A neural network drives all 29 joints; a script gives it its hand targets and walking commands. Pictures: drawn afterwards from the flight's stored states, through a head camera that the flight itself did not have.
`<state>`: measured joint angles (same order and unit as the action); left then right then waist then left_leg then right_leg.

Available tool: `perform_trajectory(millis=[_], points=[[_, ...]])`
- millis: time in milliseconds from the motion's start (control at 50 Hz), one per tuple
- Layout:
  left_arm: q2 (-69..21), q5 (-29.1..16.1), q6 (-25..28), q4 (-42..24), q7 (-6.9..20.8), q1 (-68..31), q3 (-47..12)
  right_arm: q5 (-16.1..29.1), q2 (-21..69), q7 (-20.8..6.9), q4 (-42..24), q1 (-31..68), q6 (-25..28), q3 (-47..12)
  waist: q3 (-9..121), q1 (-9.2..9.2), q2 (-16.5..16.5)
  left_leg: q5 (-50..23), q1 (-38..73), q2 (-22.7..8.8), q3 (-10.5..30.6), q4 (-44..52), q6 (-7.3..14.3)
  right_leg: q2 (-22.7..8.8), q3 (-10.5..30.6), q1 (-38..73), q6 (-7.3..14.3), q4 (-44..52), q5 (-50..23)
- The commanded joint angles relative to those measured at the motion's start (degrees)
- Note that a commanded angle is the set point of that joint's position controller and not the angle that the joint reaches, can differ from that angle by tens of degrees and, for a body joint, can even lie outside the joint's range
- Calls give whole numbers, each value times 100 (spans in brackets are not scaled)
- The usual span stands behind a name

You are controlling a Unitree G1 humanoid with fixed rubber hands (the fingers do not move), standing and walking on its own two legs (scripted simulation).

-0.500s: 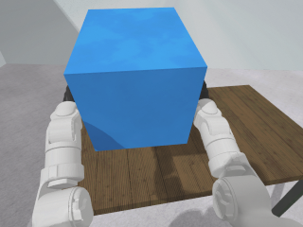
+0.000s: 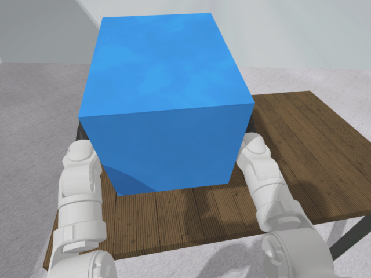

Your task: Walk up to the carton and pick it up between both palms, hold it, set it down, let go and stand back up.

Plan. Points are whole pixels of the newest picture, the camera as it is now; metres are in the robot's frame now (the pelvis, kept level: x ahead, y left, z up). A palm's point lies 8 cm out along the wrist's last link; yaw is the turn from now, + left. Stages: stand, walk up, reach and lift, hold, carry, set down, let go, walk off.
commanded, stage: set down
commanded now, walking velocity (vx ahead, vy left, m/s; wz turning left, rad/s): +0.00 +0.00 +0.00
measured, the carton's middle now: (166, 101) +0.44 +0.04 +0.21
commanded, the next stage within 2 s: none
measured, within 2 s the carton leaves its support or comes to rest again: neither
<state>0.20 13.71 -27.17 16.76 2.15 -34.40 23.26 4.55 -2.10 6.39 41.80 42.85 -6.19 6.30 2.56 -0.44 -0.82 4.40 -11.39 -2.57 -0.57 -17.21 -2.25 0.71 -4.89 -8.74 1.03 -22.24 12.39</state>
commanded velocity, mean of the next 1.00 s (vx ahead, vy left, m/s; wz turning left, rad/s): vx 0.00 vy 0.00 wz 0.00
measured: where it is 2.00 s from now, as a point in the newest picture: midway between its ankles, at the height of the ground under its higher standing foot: outside the picture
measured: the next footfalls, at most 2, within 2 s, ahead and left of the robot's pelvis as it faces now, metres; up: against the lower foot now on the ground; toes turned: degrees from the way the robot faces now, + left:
none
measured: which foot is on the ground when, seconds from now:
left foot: down 0.00-1.00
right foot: down 0.00-1.00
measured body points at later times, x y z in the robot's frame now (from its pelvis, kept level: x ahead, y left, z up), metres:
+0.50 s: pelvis +0.01 +0.00 +0.00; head -0.01 +0.00 +0.45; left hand +0.39 +0.21 +0.14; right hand +0.44 -0.12 +0.16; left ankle +0.05 +0.15 -0.75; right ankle +0.00 -0.08 -0.75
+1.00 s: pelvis +0.02 -0.01 +0.00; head +0.01 -0.01 +0.45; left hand +0.39 +0.21 +0.11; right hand +0.46 -0.11 +0.14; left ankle +0.05 +0.15 -0.75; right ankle +0.00 -0.08 -0.75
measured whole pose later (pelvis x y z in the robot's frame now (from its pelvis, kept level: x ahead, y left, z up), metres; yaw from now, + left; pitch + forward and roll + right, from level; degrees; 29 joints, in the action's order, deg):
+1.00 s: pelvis +0.02 -0.01 +0.00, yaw +0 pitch +0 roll +1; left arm -1.4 13.7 -16.8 34.8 -2.7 -36.8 25.1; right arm 3.3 -6.4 2.9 63.7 50.7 2.7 6.3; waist 2.5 4.6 -0.8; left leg 5.8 -11.4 -2.6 -0.6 -17.2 -2.9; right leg 0.7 -4.9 -8.7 2.0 -22.2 13.9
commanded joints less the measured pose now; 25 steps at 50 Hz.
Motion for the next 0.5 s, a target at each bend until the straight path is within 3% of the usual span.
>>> perform_trajectory(millis=[0, 40, 80, 100, 120, 160, 200, 220, 240, 260, 280, 300, 320, 340, 380, 420, 460, 480], points=[[-2273, 61, 364, -169, 530, -3568, -1936, -165, 2254, -924, -881, 4035, 646, -1660, 1928, 771, -8, -907, 1728, 241, -331, 32, 313, -2, -46, 440, -321, 910, -415], [-2340, 35, 475, -281, 466, -3728, -1879, -102, 2412, -987, -889, 4257, 761, -1821, 2118, 1017, 40, -1036, 1695, 201, -350, 20, 324, -3, -62, 399, -327, 833, -572], [-2539, -90, 629, -237, 429, -3940, -2012, -151, 2542, -1030, -1127, 4567, 877, -1753, 2521, 979, -51, -1035, 1775, 258, -379, -21, 324, 42, -57, 415, -317, 827, -552], [-2598, -211, 713, -373, 344, -4080, -2124, -48, 2668, -1050, -1205, 4766, 926, -1926, 2663, 1127, -25, -1324, 1741, 225, -330, -69, 292, 67, -46, 388, -295, 786, -776], [-2695, -262, 797, -458, 292, -4289, -2294, -7, 2725, -1055, -1372, 4939, 1001, -2052, 2989, 1100, -51, -1506, 1805, 218, -336, -140, 269, 88, -54, 466, -316, 713, -967], [-2773, -341, 931, -476, 194, -4405, -2352, 66, 2769, -1102, -1152, 4833, 1048, -2101, 3110, 1162, 101, -1795, 1839, 203, -290, -259, 204, 86, -24, 431, -252, 697, -1119], [-2783, -309, 997, -411, 138, -4483, -2253, 20, 2664, -1152, -895, 4848, 1046, -2009, 3096, 1184, 156, -1716, 1921, 188, -311, -248, 165, 102, -65, 216, -184, 748, -878], [-2693, -214, 897, 92, 167, -4212, -2052, -67, 2496, -1169, -798, 4841, 1033, -1838, 2683, 1194, 95, -1413, 1783, 175, -306, -172, 222, 91, -23, 154, -194, 815, -630], [-2556, -165, 909, 138, 181, -4188, -1932, -61, 2448, -1196, -650, 4733, 1023, -1772, 2572, 1230, 89, -1294, 1698, 176, -349, -138, 225, 59, -24, 239, -166, 829, -497], [-2536, -141, 872, 243, 184, -4018, -1816, -72, 2511, -1196, -700, 4768, 1030, -1881, 2463, 1350, -34, -1263, 1602, 152, -357, -114, 292, 47, -2, 250, -188, 819, -453], [-2479, -80, 892, 358, 221, -4219, -1682, -192, 2470, -1206, -351, 4551, 983, -1615, 2285, 1178, -36, -1074, 1496, 195, -386, -46, 280, 6, 12, 288, -206, 830, -386], [-2368, 114, 880, 499, 211, -3958, -1422, -206, 2430, -1243, -149, 4494, 960, -1522, 2181, 1327, -50, -961, 1447, 176, -412, 25, 332, -3, 37, 276, -217, 858, -226], [-2339, 180, 864, 709, 232, -3961, -1270, -287, 2367, -1288, 57, 4434, 944, -1334, 1972, 1318, -26, -766, 1312, 186, -429, 86, 371, -31, 52, 195, -228, 876, -76], [-2283, 133, 879, 583, 238, -4007, -1149, -222, 2478, -1284, 110, 4520, 921, -1462, 1982, 1463, -115, -844, 1235, 171, -466, 112, 418, -37, 76, 293, -264, 847, -200], [-2406, 27, 979, 564, 242, -4195, -1203, -208, 2533, -1304, 285, 4460, 953, -1302, 2049, 1352, -85, -948, 1211, 219, -442, 105, 369, -12, 65, 351, -283, 776, -352], [-2487, 54, 1118, 471, 206, -4368, -1277, -219, 2590, -1324, 300, 4648, 1067, -1331, 2351, 1410, 19, -1368, 1298, 180, -456, -39, 294, -28, 96, 399, -266, 697, -821], [-2642, -97, 1192, 565, 189, -4306, -1488, -228, 2557, -1297, 238, 4674, 1129, -1310, 2577, 1214, -51, -1603, 1479, 194, -409, -104, 233, 39, 23, 391, -249, 692, -926], [-2785, -149, 1293, 386, 155, -4458, -1699, -237, 2619, -1315, 199, 4748, 1209, -1353, 2868, 1234, 137, -1838, 1476, 181, -364, -179, 156, 46, 11, 324, -226, 612, -1103]])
